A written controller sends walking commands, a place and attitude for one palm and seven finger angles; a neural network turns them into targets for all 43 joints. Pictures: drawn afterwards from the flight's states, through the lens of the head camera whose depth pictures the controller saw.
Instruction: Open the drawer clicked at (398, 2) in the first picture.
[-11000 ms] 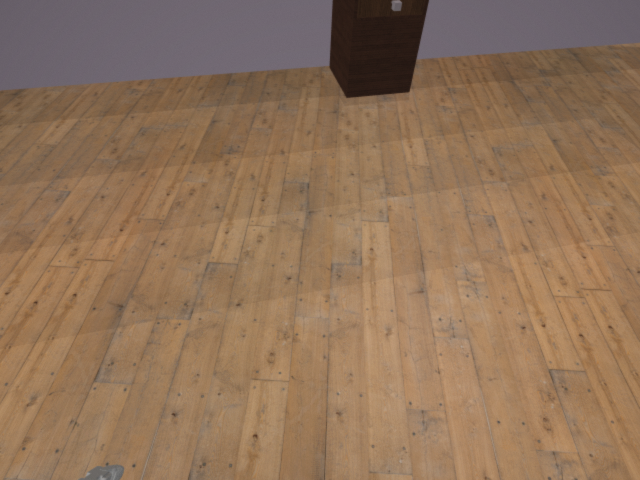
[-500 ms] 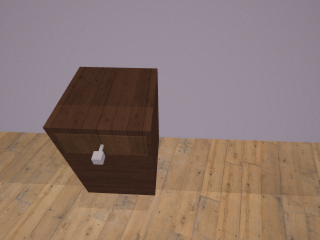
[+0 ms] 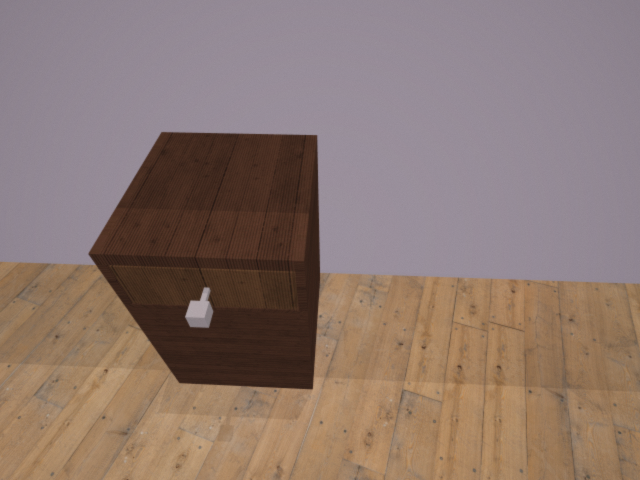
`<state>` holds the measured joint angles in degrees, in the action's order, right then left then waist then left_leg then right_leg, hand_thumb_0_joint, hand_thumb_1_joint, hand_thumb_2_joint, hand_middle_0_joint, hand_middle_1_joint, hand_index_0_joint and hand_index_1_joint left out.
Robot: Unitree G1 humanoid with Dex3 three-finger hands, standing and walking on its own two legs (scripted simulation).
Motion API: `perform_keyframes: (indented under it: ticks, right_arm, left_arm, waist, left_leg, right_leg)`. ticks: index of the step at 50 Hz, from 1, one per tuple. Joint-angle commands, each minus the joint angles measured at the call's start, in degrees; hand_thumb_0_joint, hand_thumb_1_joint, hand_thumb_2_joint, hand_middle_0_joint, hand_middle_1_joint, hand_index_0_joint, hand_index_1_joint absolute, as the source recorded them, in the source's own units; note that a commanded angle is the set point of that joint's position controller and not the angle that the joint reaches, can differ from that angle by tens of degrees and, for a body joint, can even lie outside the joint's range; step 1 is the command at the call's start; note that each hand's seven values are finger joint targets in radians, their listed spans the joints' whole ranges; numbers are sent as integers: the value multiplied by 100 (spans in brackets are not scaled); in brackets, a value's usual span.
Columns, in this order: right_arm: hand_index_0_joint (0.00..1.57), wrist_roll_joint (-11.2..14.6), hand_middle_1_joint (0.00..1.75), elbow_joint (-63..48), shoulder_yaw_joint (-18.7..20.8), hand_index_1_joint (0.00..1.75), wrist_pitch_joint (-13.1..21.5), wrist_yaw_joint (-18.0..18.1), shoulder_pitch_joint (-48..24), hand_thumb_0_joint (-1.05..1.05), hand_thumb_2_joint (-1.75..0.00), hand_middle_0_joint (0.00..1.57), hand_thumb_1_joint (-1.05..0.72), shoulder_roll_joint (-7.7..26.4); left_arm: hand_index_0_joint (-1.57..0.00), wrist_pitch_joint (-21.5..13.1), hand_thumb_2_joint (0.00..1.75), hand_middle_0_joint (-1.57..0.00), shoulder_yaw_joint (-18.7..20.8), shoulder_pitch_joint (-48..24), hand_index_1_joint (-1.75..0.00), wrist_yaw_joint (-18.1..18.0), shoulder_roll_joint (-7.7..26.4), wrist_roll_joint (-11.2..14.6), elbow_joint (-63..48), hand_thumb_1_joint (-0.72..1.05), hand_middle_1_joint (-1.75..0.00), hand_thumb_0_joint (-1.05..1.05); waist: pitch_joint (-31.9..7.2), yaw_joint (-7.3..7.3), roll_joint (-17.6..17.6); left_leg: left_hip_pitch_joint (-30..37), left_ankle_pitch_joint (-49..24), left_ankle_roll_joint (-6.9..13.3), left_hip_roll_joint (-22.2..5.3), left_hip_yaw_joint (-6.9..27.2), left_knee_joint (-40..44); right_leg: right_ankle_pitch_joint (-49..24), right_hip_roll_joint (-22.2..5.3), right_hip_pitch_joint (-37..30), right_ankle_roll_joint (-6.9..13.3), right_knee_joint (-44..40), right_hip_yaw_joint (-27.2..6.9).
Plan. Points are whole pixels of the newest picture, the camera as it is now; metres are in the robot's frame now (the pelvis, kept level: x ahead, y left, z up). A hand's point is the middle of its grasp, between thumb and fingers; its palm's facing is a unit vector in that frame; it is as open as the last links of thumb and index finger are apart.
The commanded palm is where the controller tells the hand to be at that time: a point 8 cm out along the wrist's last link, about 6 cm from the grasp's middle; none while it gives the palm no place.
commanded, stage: shuffle to correct the standing spot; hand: left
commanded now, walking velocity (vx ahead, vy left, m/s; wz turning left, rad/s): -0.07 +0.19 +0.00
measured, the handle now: (202, 305) +0.49 +0.29 -0.23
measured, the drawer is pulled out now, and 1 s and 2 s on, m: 0.00 0.00 0.00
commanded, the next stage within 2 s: come to a stop and stand still in 0.22 s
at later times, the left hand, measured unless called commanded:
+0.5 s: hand out of the picture -0.02 +0.28 -0.17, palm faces +0.05 -0.96 -0.27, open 7.4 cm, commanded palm none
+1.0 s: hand out of the picture -0.03 +0.20 -0.18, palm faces +0.02 -0.99 -0.14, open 7.3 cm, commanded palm none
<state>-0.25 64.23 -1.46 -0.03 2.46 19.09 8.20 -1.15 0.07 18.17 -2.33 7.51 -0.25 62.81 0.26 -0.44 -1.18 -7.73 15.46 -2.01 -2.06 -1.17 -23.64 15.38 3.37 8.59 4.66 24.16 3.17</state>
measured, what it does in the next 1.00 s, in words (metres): steps on the spot: right foot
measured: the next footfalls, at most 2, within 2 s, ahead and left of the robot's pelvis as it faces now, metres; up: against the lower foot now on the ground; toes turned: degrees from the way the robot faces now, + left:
right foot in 0.56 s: -0.02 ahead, -0.03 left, +0.00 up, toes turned -1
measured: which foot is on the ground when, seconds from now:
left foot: down 0.00-1.00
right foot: down 0.00-0.30, up 0.32-0.54, down 0.56-1.00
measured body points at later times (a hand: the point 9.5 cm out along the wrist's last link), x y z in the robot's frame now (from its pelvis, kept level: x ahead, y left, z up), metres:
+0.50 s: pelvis -0.03 +0.07 -0.01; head -0.02 +0.06 +0.44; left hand -0.02 +0.33 -0.15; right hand +0.01 -0.15 -0.16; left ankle -0.02 +0.16 -0.74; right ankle -0.08 -0.03 -0.72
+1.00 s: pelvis +0.00 +0.05 +0.00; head +0.01 +0.05 +0.45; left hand -0.03 +0.25 -0.16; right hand -0.04 -0.16 -0.16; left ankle -0.02 +0.16 -0.74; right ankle -0.06 -0.03 -0.74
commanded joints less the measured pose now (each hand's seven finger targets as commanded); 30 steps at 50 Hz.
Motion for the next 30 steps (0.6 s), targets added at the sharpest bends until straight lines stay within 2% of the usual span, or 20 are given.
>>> perform_keyframes:
  ticks: [1, 3, 5, 8, 10, 12, 13, 14, 15, 16, 17, 18, 20, 23, 24, 26, 27, 28, 29, 30]
  right_arm:
    - [20, -20, 30, -358, 199, 30, -68, -9, 272, 0, -90, 20, -90, 511]
    - [20, -33, 30, -478, 245, 30, -116, -31, 179, 0, -90, 20, -90, 525]
    - [20, -48, 30, -576, 293, 30, -151, -54, 129, 0, -90, 20, -90, 547]
    - [20, -62, 30, -687, 356, 30, -165, -107, 90, 0, -90, 20, -90, 544]
    - [20, -66, 30, -696, 373, 30, -162, -135, 252, 0, -90, 20, -90, 539]
    - [20, -104, 30, -795, 424, 30, -160, -149, 225, 0, -90, 20, -90, 757]
    - [20, -135, 30, -883, 461, 30, -178, -160, 164, 0, -90, 20, -90, 941]
    - [20, -148, 30, -973, 473, 30, -189, -167, 139, 0, -90, 20, -90, 1062]
    - [20, -133, 30, -1043, 479, 30, -187, -166, 125, 0, -90, 20, -90, 1092]
    - [20, -120, 30, -1139, 467, 30, -183, -159, -16, 0, -90, 20, -90, 1115]
    - [20, -137, 30, -1203, 444, 30, -176, -148, -181, 0, -90, 20, -90, 1098]
    - [20, -144, 30, -1247, 411, 30, -129, -134, -320, 0, -90, 20, -90, 1030]
    - [20, -138, 30, -1188, 364, 30, -33, -110, -300, 0, -90, 20, -90, 934]
    - [20, -139, 30, -903, 323, 30, 49, -83, -28, 0, -90, 20, -90, 856]
    - [20, -135, 30, -831, 324, 30, 57, -88, 63, 0, -90, 20, -90, 871]
    - [20, -90, 30, -688, 306, 30, 62, -85, 25, 0, -90, 20, -90, 806]
    - [20, -54, 30, -642, 275, 30, 70, -88, 5, 0, -90, 20, -90, 705]
    - [20, -32, 30, -611, 234, 30, 83, -101, -55, 0, -90, 20, -90, 631]
    - [20, -40, 30, -576, 223, 30, 94, -98, -71, 0, -90, 20, -90, 595]
    - [20, -41, 30, -485, 217, 30, 84, -98, -23, 0, -90, 20, -90, 599]
  left_arm:
    - [-20, -21, 90, -20, 265, 405, -30, -115, 1025, -51, -242, 90, -30, 0]
    - [-20, 3, 90, -20, 318, 361, -30, -122, 1115, -72, -302, 90, -30, 0]
    - [-20, 34, 90, -20, 378, 328, -30, -137, 1169, -102, -359, 90, -30, 0]
    - [-20, 70, 90, -20, 465, 124, -30, -125, 1294, -133, -485, 90, -30, 0]
    - [-20, 111, 90, -20, 487, -128, -30, -100, 1294, -128, -601, 90, -30, 0]
    - [-20, 163, 90, -20, 486, -194, -30, -66, 1207, -120, -730, 90, -30, 0]
    - [-20, 217, 90, -20, 480, -187, -30, -55, 1099, -128, -763, 90, -30, 0]
    - [-20, 275, 90, -20, 451, -235, -30, -40, 927, -140, -805, 90, -30, 0]
    - [-20, 308, 90, -20, 394, -314, -30, -33, 785, -142, -851, 90, -30, 0]
    - [-20, 329, 90, -20, 366, -239, -30, -34, 726, -135, -862, 90, -30, 0]
    - [-20, 329, 90, -20, 357, -164, -30, -30, 674, -143, -834, 90, -30, 0]
    - [-20, 307, 90, -20, 315, -82, -30, -14, 587, -151, -794, 90, -30, 0]
    - [-20, 253, 90, -20, 213, 0, -30, 38, 488, -161, -710, 90, -30, 0]
    - [-20, 198, 90, -20, 108, 12, -30, 77, 413, -142, -634, 90, -30, 0]
    - [-20, 180, 90, -20, 90, 45, -30, 80, 412, -121, -603, 90, -30, 0]
    - [-20, 127, 90, -20, 78, 277, -30, 66, 432, -108, -459, 90, -30, 0]
    - [-20, 88, 90, -20, 57, 320, -30, 42, 513, -109, -395, 90, -30, 0]
    - [-20, 59, 90, -20, 25, 318, -30, 29, 557, -93, -350, 90, -30, 0]
    - [-20, 7, 90, -20, 11, 262, -30, 35, 577, -83, -311, 90, -30, 0]
    - [-20, -12, 90, -20, -4, 176, -30, 35, 570, -76, -280, 90, -30, 0]
  waist:
    - [199, -61, 478]
    - [279, -77, 750]
    - [348, -105, 791]
    - [397, -51, 757]
    - [361, 79, 556]
    - [365, 50, 88]
    - [498, 20, -357]
    - [583, 40, -919]
    - [535, 65, -1150]
    - [359, 33, -1051]
    - [199, -25, -762]
    - [94, -57, -485]
    - [-54, -31, -60]
    - [39, 95, -47]
    - [44, 110, -5]
    - [77, -10, 204]
    - [173, 15, 337]
    - [327, 45, 283]
    - [401, 104, 743]
    - [476, 141, 969]
  left_leg:
    - [-838, -471, 129, -158, -28, -297]
    - [-1019, 52, 107, -90, -49, -535]
    - [-1178, 412, 103, -95, -47, -780]
    - [-1055, 421, 109, -94, -22, -782]
    - [-533, -67, 140, -84, -114, -306]
    - [-358, -471, 270, -339, 4, -23]
    - [-578, -320, 403, -629, 295, 156]
    - [-828, -76, 649, -922, 795, 597]
    - [-962, 131, 973, -1194, 1176, 1036]
    - [-1023, 171, 1229, -1333, 1342, 1171]
    - [-1052, 225, 1310, -1340, 1342, 1142]
    - [-952, 349, 1300, -1290, 1302, 1147]
    - [-659, 482, 1243, -1227, 1201, 1217]
    - [-225, 284, 1207, -1208, 1159, 1218]
    - [-198, 206, 1163, -1186, 1133, 1139]
    - [-356, 140, 919, -992, 912, 790]
    - [-584, 150, 709, -744, 696, 619]
    - [-580, 119, 559, -536, 490, 578]
    - [-414, -193, 488, -430, 323, 459]
    - [-265, -432, 467, -418, 246, 372]
  right_leg:
    - [-2499, -1733, -336, 237, -338, -1419]
    - [-2317, -2028, -221, 447, -461, -1703]
    - [-2054, -2293, -72, 646, -541, -1884]
    - [-1760, -2386, 343, 668, -445, -1816]
    - [-1239, -2100, 819, 421, -187, -1405]
    - [-463, -1561, 1179, 128, 209, -881]
    - [321, -1242, 1334, -2, 500, -505]
    - [891, -815, 1380, -168, 1081, -29]
    - [1396, -556, 1454, -241, 2037, 69]
    - [1632, -565, 1505, -211, 2978, -83]
    - [1547, -592, 1541, -181, 3532, -223]
    - [1387, -655, 1596, -204, 3583, -281]
    - [1188, -735, 1514, -279, 3037, -251]
    - [1279, -700, 1206, -346, 1643, -254]
    - [1222, -638, 998, -338, 1133, -259]
    - [332, -606, 381, -313, -121, -332]
    - [-86, -727, 117, -261, -461, -600]
    - [-186, -897, 239, -177, -514, -805]
    - [-377, -918, 450, -131, -478, -881]
    - [-495, -894, 561, -122, -511, -846]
